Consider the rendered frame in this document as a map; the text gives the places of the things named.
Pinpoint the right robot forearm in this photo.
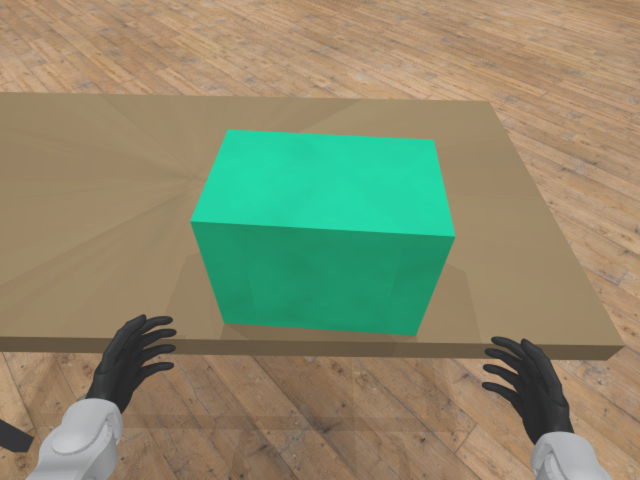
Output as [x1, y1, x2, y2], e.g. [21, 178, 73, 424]
[530, 432, 613, 480]

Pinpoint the robot right hand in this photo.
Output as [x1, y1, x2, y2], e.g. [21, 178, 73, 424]
[482, 336, 575, 445]

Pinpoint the robot left hand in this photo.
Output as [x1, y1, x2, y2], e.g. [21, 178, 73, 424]
[85, 314, 177, 414]

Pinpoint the table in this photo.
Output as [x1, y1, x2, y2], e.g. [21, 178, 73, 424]
[0, 92, 626, 453]

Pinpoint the left robot forearm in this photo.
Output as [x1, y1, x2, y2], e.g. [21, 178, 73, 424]
[25, 398, 123, 480]

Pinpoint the carton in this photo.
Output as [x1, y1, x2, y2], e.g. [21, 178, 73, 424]
[190, 130, 456, 336]

